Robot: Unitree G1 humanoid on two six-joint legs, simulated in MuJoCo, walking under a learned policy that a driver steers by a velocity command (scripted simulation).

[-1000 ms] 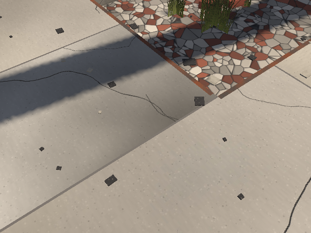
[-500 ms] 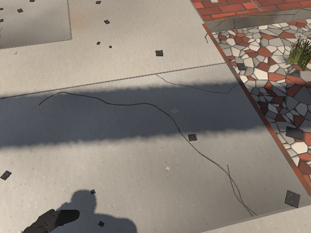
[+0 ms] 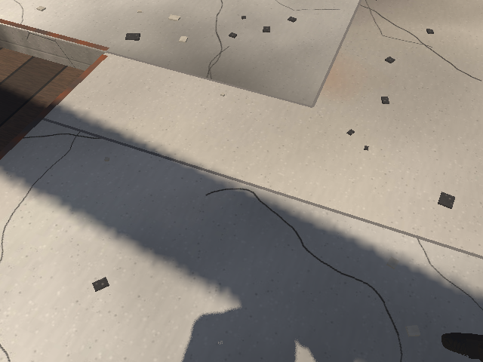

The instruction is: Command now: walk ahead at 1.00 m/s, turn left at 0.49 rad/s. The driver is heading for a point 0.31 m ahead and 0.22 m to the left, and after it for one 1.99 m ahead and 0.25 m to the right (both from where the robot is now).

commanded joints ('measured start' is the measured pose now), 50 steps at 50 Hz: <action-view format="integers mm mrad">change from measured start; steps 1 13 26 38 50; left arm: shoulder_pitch -138 -123 -550 -23 -111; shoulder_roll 102 108 -8 111 153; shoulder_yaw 5 -35 -77 9 34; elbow -81 -86 -208 -102 -138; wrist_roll -2 -74 -6 -5 -48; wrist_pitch -30 -56 -34 -3 -7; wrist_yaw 1 19 -40 -23 26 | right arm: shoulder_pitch -50 395 358 199 -117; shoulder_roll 1 -125 -52 -91 -55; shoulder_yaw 17 -47 -6 25 28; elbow -66 84 199 133 -7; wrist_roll -10 -35 -21 3 -26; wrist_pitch -20 -58 -111 -132 -126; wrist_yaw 21 14 -20 -3 -4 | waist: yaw -87 -266 -164 62 -71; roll -54 99 -63 -168 -94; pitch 136 -309 140 -274 65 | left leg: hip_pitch -48 1209 470 -8 555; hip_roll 28 224 35 -56 -38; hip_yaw -27 -703 -19 -104 -46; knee -198 -895 -1167 292 -606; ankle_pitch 171 -412 152 -132 413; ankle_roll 5 241 150 4 -148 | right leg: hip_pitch -103 -776 -533 406 -506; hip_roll -266 -52 -105 -265 -61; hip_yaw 144 256 84 860 480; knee -270 1119 283 -61 -184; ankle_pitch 246 -103 669 -227 -19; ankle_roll -179 -110 -42 -353 -239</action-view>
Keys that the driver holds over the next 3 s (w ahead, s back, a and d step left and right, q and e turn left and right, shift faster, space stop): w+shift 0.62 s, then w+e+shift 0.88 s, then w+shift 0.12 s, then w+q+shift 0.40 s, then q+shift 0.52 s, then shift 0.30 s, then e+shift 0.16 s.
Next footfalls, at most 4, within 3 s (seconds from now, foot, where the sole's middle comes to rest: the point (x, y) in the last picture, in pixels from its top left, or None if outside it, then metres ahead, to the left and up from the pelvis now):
0.20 left None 0.39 0.13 -0.77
0.68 right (274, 237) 0.90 -0.01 -0.77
1.10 left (214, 147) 1.29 0.24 -0.77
1.56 right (318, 111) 1.56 -0.16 -0.77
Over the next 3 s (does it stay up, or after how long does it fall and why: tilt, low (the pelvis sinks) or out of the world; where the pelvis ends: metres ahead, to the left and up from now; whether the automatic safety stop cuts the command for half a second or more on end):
stays up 2.11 -0.39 0.01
